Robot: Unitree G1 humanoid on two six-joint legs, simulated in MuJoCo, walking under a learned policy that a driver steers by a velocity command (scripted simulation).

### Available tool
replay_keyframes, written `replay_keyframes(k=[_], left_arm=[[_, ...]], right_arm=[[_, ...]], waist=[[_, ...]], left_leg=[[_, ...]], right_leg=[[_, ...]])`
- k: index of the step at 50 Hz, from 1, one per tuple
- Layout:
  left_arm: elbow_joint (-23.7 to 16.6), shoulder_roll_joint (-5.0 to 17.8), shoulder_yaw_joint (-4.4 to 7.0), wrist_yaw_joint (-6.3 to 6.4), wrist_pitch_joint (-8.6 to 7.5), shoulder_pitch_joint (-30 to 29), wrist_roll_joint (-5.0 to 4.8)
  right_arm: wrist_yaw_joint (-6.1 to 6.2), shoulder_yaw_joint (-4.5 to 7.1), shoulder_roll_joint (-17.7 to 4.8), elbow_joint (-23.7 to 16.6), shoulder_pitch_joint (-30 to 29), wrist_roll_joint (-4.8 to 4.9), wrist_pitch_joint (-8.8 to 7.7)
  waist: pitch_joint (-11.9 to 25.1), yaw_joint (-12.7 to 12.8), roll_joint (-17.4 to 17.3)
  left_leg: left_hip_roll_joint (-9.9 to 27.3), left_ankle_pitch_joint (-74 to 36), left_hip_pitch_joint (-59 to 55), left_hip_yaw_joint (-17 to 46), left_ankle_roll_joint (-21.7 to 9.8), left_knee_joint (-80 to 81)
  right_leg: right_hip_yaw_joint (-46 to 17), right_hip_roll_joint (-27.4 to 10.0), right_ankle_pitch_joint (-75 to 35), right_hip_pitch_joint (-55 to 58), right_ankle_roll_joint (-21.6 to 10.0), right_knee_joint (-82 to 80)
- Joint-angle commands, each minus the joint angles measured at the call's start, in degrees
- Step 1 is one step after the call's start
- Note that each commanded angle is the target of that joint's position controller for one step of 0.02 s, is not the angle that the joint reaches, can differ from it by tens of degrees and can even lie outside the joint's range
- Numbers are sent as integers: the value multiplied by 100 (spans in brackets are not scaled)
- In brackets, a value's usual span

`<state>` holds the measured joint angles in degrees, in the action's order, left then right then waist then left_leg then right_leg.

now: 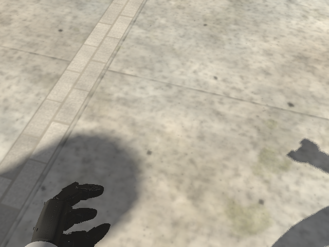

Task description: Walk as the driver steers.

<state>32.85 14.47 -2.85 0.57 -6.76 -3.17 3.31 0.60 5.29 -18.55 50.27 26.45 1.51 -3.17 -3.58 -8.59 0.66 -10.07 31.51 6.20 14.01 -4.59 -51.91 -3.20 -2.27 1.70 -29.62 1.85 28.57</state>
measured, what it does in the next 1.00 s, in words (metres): walks ahead, turning left: left foot, then right foot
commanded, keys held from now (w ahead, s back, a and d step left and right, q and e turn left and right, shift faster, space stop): q+shift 0.22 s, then w+q+shift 0.10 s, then shift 0.68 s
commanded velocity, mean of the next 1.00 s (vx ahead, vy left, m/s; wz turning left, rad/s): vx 0.21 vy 0.00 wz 0.53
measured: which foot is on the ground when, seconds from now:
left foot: up 0.00-0.40, down 0.42-1.00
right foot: down 0.00-0.44, up 0.46-0.80, down 0.82-1.00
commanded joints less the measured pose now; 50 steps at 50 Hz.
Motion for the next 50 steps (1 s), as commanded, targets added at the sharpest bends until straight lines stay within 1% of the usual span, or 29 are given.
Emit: replay_keyframes(k=[1, 2, 3, 5, 7, 9, 11, 13, 16, 18, 20, 21, 22, 23, 24, 25, 26, 28, 30, 33, 38, 40, 41, 42, 43, 44, 45, 47, 50], left_arm=[[238, 1346, 634, 14, 137, 2584, -55], [128, 812, 526, 65, 170, 2013, -111], [214, 420, 407, 85, 221, 1806, -93], [458, 471, 426, 126, 255, 1892, -148], [577, 624, 509, 86, 220, 1804, -219], [579, 710, 565, 69, 196, 1567, -237], [574, 747, 597, 54, 198, 1276, -242], [556, 897, 653, 11, 207, 1275, -201], [610, 1297, 816, 4, 289, 1729, -126], [701, 1433, 877, -4, 407, 2045, -129], [855, 1536, 904, -52, 537, 2366, -254], [873, 1468, 869, -80, 572, 2457, -337], [537, 893, 698, -100, 568, 2662, -343], [199, 905, 688, -78, 620, 2253, -132], [213, 1056, 733, -38, 703, 1850, -144], [307, 819, 655, -19, 697, 1858, -285], [462, 749, 634, 2, 688, 1999, -293], [695, 867, 680, -6, 778, 2379, -164], [791, 756, 670, -43, 838, 2456, -209], [786, 418, 561, -53, 852, 2215, -240], [778, 386, 539, 27, 870, 1921, -239], [870, 269, 510, 48, 818, 2110, -204], [904, 384, 514, 67, 740, 2171, -148], [867, 732, 527, 99, 637, 2244, -66], [825, 954, 580, 96, 664, 1794, -247], [791, 647, 504, 60, 671, 1540, -268], [800, 491, 442, 37, 663, 1398, -252], [879, 472, 425, 62, 665, 1529, -247], [1074, 533, 474, 99, 636, 1756, -309]], right_arm=[[207, 34, -546, -745, 382, 40, 41], [152, 67, -644, -794, -213, -115, 130], [36, 98, -633, -826, -633, -228, 222], [-187, 67, -354, -937, -883, -321, 440], [-261, -5, -57, -1153, -963, -324, 581], [-303, -41, -38, -1413, -1222, -364, 636], [-382, -78, -59, -1535, -1333, -328, 656], [-483, -105, -101, -1680, -1661, -258, 682], [-576, -77, -363, -2019, -2537, -236, 737], [-566, -93, -354, -2097, -2831, -328, 678], [-440, -64, -298, -1893, -2256, -427, 535], [-301, 5, -383, -1530, -1244, -498, 437], [-195, 169, -1129, -1494, -798, -535, 397], [-131, 272, -1618, -1716, -808, -185, 405], [-89, 198, -1283, -1593, -594, -90, 392], [-46, 78, -925, -1526, -874, -139, 342], [-13, -3, -668, -1503, -1268, -181, 320], [12, -122, -419, -1532, -1809, -195, 285], [-32, -152, -391, -1421, -1741, -233, 222], [-46, -188, -315, -1229, -1622, -247, 183], [-62, -233, -249, -945, -1374, -283, 247], [-32, -280, -181, -905, -1597, -198, 291], [-8, -344, -14, -877, -1514, -212, 286], [4, -416, 261, -876, -1230, -258, 284], [16, -410, 298, -706, -776, -194, 383], [32, -391, 90, -561, -840, -249, 454], [20, -380, 71, -496, -929, -256, 468], [-8, -356, -60, -421, -1143, -263, 424], [39, -370, 4, -129, -1064, -211, 330]], waist=[[3733, 1186, 1163], [2971, 1169, 842], [2063, 1116, 620], [1040, 979, 667], [856, 722, 742], [739, 590, 801], [708, 446, 842], [748, 501, 862], [357, 857, 744], [-75, 1069, 518], [246, 918, 274], [853, 466, -149], [1382, 456, -1468], [1656, 360, -1719], [1448, 235, -712], [998, 459, -658], [664, 752, -547], [699, 1086, -712], [900, 1120, -544], [829, 1023, -531], [697, 802, -716], [564, 1057, -487], [553, 1057, -170], [609, 844, 612], [558, 558, 1200], [399, 590, 1040], [272, 573, 947], [346, 734, 803], [392, 864, 178]], left_leg=[[482, 304, 3275, -716, 342, -3778], [731, -426, 3487, -898, 398, -3315], [868, -671, 3576, -1022, 491, -2909], [1092, -738, 3302, -1058, 578, -2475], [1116, -915, 3192, -1179, 565, -2070], [1253, -1403, 3098, -1241, 507, -1404], [1342, -2308, 2489, -1375, 391, -466], [1344, -2867, 1826, -1626, 225, 100], [1390, -1987, 2031, -1930, 22, 505], [1248, -1193, 2178, -2048, -79, 992], [741, -964, 1460, -2212, -251, 1729], [460, -1605, 194, -2128, -421, 2339], [2208, -2517, -1371, 181, -903, 2732], [3376, -4953, -1548, 2285, -1692, 3363], [3292, -6378, -1368, 1148, -1690, 2983], [2970, -6829, -839, 385, -1497, 2853], [2511, -6417, -358, -129, -1108, 2937], [2114, -6362, 227, -606, -865, 3086], [2084, -6566, 263, -729, -901, 3137], [2018, -5997, 274, -821, -854, 3188], [2135, -4880, 522, -506, -801, 3041], [1981, -3728, 915, -410, -533, 2795], [1750, -2869, 1173, -378, -243, 2655], [1284, -1832, 1258, -688, 18, 2077], [765, -835, 761, -1137, 128, 2115], [841, -915, 445, -1152, 166, 2246], [886, -1349, 245, -1078, 153, 2564], [1095, -2129, 38, -849, 169, 2900], [1225, -2476, 321, -777, 220, 3072]], right_leg=[[-2760, -3145, -5421, 5872, -1453, 721], [-2052, -2526, -3657, 4917, -1300, 209], [-1328, -1971, -2807, 4116, -1056, -96], [-529, -1643, -2835, 2813, -971, -540], [-155, -1727, -2841, 2351, -1007, -794], [234, -1798, -2682, 2034, -1052, -1019], [852, -1625, -2187, 1658, -904, -1041], [1195, -1636, -685, 1354, -717, -1186], [1184, -1835, 1696, 1722, -598, -1564], [1308, -1923, 581, 2166, -578, -1211], [1716, -1724, -2001, 2593, -487, 373], [1951, -1428, -2272, 2185, -287, 1886], [2006, -874, 1079, 262, 102, 3831], [1230, 18, 3510, -1048, 358, 4877], [650, -338, 3277, -1036, 320, 4976], [564, -404, 2860, -822, 250, 4652], [477, -521, 2460, -558, 175, 4117], [550, -383, 2042, 135, 124, 3753], [565, -210, 1905, 372, 78, 3398], [533, -135, 1656, 601, -15, 2248], [552, 78, 1454, 1311, -210, 1024], [576, 133, 797, 2066, -328, -148], [134, -229, 210, 2533, -368, -701], [-933, -1255, -685, 2658, -479, -1105], [-1241, -1660, -1082, 1844, -1128, -1070], [-1200, -1485, -577, 1510, -1171, -1187], [-902, -1169, -128, 1356, -941, -1189], [-525, -724, 273, 1498, -584, -1121], [-231, -504, -105, 2150, -531, -885]])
